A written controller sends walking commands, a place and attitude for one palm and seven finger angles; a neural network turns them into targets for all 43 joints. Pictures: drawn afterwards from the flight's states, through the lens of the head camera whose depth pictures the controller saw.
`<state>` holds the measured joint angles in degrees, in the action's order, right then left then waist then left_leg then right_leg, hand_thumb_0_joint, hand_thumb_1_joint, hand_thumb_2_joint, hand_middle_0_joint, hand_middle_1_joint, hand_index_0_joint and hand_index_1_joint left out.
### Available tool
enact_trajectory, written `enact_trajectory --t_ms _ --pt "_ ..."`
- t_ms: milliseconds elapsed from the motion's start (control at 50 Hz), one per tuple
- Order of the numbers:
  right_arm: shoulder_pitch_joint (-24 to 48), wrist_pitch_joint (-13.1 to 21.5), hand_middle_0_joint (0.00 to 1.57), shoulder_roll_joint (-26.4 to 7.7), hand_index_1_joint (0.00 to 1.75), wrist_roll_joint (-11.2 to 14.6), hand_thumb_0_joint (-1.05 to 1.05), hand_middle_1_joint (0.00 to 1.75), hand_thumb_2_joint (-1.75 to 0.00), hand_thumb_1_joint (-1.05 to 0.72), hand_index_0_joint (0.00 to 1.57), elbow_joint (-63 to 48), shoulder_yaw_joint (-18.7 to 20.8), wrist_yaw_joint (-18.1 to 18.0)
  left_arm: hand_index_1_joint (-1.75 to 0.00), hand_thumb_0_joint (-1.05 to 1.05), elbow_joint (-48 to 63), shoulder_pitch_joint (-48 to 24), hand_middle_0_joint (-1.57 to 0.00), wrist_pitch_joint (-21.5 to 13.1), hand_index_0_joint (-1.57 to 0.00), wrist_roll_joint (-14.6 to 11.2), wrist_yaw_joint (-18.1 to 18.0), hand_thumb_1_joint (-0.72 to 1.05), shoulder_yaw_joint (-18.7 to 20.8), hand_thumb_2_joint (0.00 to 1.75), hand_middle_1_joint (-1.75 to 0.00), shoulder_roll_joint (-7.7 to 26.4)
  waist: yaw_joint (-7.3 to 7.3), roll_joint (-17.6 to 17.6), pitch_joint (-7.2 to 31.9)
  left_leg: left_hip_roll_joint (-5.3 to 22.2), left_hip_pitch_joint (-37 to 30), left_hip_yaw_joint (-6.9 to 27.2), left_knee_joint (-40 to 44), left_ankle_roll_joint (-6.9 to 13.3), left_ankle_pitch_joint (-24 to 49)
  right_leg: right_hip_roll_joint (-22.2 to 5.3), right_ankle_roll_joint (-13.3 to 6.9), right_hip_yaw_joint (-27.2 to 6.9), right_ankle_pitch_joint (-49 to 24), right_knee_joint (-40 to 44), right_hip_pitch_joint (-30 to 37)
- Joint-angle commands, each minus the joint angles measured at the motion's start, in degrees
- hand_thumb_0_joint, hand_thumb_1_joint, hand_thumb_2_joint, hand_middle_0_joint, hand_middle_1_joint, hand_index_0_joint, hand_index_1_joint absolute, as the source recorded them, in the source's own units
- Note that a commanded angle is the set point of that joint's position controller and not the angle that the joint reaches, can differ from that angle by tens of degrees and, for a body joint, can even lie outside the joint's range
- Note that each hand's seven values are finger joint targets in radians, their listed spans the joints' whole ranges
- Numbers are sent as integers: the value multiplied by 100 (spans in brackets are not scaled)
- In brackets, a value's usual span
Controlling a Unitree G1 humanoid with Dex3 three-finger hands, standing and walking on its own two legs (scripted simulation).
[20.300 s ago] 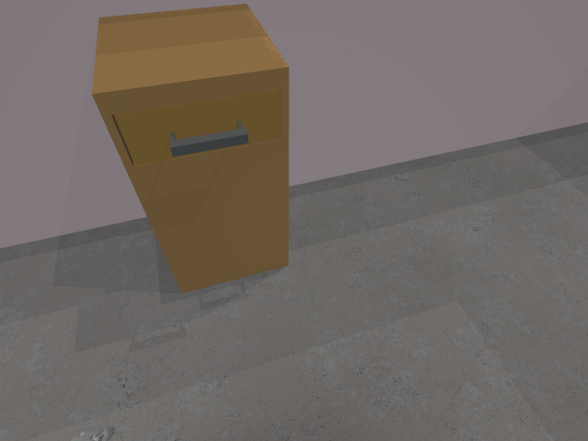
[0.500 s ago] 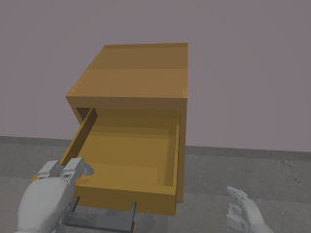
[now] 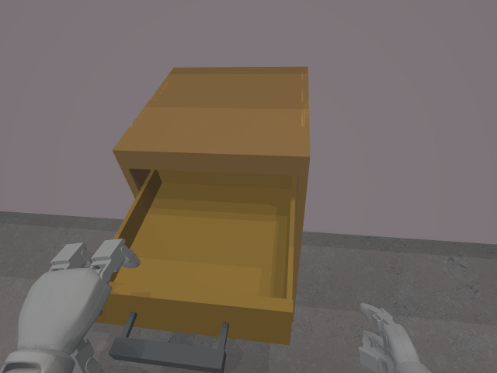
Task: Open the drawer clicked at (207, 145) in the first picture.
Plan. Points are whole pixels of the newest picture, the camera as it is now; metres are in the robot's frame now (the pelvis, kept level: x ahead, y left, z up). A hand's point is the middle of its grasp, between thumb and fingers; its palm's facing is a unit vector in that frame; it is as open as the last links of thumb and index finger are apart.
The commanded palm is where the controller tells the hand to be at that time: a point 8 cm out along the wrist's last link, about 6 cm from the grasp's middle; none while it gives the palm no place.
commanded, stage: draw the hand back to the body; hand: left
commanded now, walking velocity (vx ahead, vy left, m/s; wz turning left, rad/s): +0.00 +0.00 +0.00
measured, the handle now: (172, 338) +0.18 +0.17 -0.04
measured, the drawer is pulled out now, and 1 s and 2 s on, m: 0.30 0.30 0.30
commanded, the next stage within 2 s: step back with the hand held close in 1.14 s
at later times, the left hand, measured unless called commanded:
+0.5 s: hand (98, 272) +0.18 +0.21 +0.16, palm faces +0.35 -0.87 -0.35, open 12.4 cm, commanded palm +0.12 +0.25 +0.18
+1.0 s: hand (96, 267) +0.19 +0.22 +0.17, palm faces +0.43 -0.81 -0.40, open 8.1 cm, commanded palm +0.13 +0.25 +0.19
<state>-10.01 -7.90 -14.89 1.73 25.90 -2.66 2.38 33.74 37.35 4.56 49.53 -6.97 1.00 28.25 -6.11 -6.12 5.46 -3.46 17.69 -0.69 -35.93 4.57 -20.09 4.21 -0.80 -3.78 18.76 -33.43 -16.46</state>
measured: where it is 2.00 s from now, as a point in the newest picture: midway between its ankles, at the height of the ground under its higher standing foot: outside the picture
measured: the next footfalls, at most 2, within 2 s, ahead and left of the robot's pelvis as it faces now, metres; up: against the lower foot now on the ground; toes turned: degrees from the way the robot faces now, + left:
none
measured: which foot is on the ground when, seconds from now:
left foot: down 0.00-1.00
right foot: down 0.00-1.00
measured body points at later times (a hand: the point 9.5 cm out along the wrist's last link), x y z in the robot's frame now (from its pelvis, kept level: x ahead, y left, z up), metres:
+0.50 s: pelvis +0.01 -0.01 +0.01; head +0.00 -0.02 +0.46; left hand +0.16 +0.26 +0.18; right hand +0.21 -0.20 -0.07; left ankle -0.02 +0.06 -0.73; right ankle -0.01 -0.12 -0.73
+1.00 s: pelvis +0.02 -0.03 +0.01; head +0.01 -0.06 +0.46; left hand +0.16 +0.26 +0.19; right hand +0.23 -0.24 -0.07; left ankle -0.02 +0.06 -0.73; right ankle -0.01 -0.12 -0.73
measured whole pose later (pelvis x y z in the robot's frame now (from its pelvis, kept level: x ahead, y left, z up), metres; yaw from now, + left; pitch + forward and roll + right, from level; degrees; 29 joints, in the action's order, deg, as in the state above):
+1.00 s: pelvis +0.02 -0.03 +0.01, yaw +3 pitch -1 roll +0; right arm -9.7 4.6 -12.7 1.6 34.8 -0.8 -4.3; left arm 27.5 31.9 -4.6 -4.9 -6.0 16.5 18.9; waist -3.0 -4.1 1.1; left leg -3.2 8.7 3.3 -27.0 2.2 -17.0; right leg 4.2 -3.2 -0.4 16.8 -24.8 -6.8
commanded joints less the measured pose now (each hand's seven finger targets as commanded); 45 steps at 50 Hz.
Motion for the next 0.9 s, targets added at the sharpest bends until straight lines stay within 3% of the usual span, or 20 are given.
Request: enact_trajectory --t_ms 0,40,80,100,120,140,160,180,220,280,320,420,500,580,620,700,760,800,840,880 --pt "905 319 20 -547 30 -18 0 30 -90 -90 20 -1043 248 -16 -120 0 1255 -187 -30 -93 -30 12 -198 -50 786 30 -120 879 -65 156 303 620 -509 356 567 -338 1950 -269 -135 279 -859 489 -205" --pt "901 297 20 -551 30 -41 0 30 -90 -90 20 -1006 291 -61 -120 0 1144 -288 -30 -132 -30 -28 -170 -50 763 30 -120 843 -44 309 212 591 -502 342 598 -324 1769 -248 -130 291 -757 546 -274" --pt "1036 340 20 -588 30 17 0 30 -90 -90 20 -1033 268 -85 -120 0 1224 -271 -30 -139 -30 -68 -198 -50 983 30 -120 990 -38 172 278 604 -534 420 620 -346 1745 -231 -155 135 -761 548 -203" --pt "871 317 20 -568 30 -32 0 30 -90 -90 20 -1023 255 -89 -120 0 1213 -287 -30 -155 -30 -20 -172 -50 969 30 -120 1040 -76 245 387 595 -515 376 614 -340 1824 -279 -136 328 -774 516 -144" --pt "911 313 20 -563 30 1 0 30 -90 -90 20 -994 274 -107 -120 0 1126 -282 -30 -159 -30 -78 -175 -50 980 30 -120 1004 -23 371 261 600 -534 366 607 -349 1807 -295 -118 254 -766 559 -222" --pt "633 784 20 27 30 59 0 30 -90 -90 20 -1102 259 -258 -118 0 962 -392 -30 -544 -30 -4412 27 -47 349 32 -118 -1465 599 775 -270 611 -1190 677 746 -233 1540 -209 -158 613 -627 585 4" --pt "543 1098 20 -182 30 70 0 30 -90 -90 20 -972 303 -388 -115 0 897 -187 -29 -760 -29 -4627 12 -43 766 33 -115 -661 466 722 -197 811 -1213 787 885 -261 1370 -309 -127 468 -356 539 -11" --pt "666 1227 20 -215 30 46 0 30 -90 -90 20 -828 288 -533 -113 0 1003 -3 -29 -873 -29 -4956 -40 -40 1271 34 -113 -334 332 953 -149 787 -1107 808 1012 -288 1297 -296 -104 495 -349 652 95" --pt "575 1511 20 -247 30 -39 0 30 -90 -90 20 -763 202 -651 -109 0 1722 -588 -29 -1140 -29 -5110 -72 -32 1192 37 -109 -231 355 531 42 669 -986 716 1077 -359 1502 -421 -109 481 -738 689 427" --pt "574 1759 20 -255 30 -85 0 30 -90 -90 20 -473 174 -729 -102 0 1547 -671 -28 -1239 -28 -5174 -146 -22 1533 42 -102 -28 304 101 -269 587 -786 640 1141 -437 1393 -388 -183 427 -829 858 489" --pt "508 1851 20 -215 30 -82 0 30 -90 -90 20 -380 140 -676 -98 0 1392 -726 -27 -1302 -27 -5223 -78 -15 1335 45 -98 -317 357 -303 -459 598 -764 709 1255 -555 1429 -418 -213 496 -824 853 489" --pt "561 1857 20 -253 30 -90 0 30 -90 -90 20 -246 240 -592 -86 0 1037 -478 -26 -1329 -26 -5358 41 2 1540 52 -86 -351 311 204 -217 584 -870 582 1185 -542 2029 -413 -187 514 -1331 926 748" --pt "585 1782 20 -275 30 -99 0 30 -90 -90 20 -138 296 -576 -77 0 918 -295 -25 -1338 -25 -5391 67 17 1755 58 -77 -277 285 309 0 556 -980 501 1109 -521 2478 -409 -161 512 -1727 965 849" --pt "648 1732 20 -307 30 -53 0 30 -90 -90 20 -164 334 -619 -68 0 1135 -560 -24 -1332 -24 -5410 43 31 1970 64 -68 -51 314 230 147 531 -1082 426 1065 -488 2468 -438 -137 438 -1868 1023 892" --pt "626 1681 20 -278 30 -42 0 30 -90 -90 20 -125 340 -644 -64 0 873 -492 -24 -1313 -24 -5425 28 37 2013 68 -64 -85 322 440 56 518 -1045 428 1103 -464 2287 -449 -122 454 -1780 1032 860" --pt "665 1636 20 -306 30 -52 0 30 -90 -90 20 -59 354 -701 -55 0 777 -714 -23 -1332 -23 -5428 -13 51 2194 74 -55 66 314 318 18 445 -1098 355 1086 -370 2111 -471 -112 401 -1829 1147 811" --pt "703 1618 20 -295 30 -23 0 30 -90 -90 20 -101 368 -702 -48 0 728 -772 -22 -1319 -22 -5458 -16 62 2186 78 -48 53 320 404 -29 452 -1099 349 1097 -347 2067 -497 -90 383 -1839 1129 841" --pt "689 1617 20 -311 30 -44 0 30 -90 -90 20 -20 360 -703 -43 0 637 -830 -22 -1341 -22 -5441 -23 69 2285 81 -43 111 310 206 -44 416 -1152 320 1084 -333 2098 -493 -98 368 -1888 1204 806" --pt "711 1606 20 -302 30 -44 0 30 -90 -90 20 -29 366 -693 -39 0 563 -790 -21 -1332 -21 -5453 -12 76 2255 84 -39 60 301 405 -37 422 -1157 309 1081 -314 2160 -500 -81 386 -1997 1181 845" --pt "745 1609 20 -304 30 -41 0 30 -90 -90 20 -47 378 -690 -34 0 618 -844 -21 -1302 -21 -5466 2 83 2193 87 -34 16 318 351 -13 416 -1182 291 1037 -304 2272 -512 -74 335 -2178 1187 888"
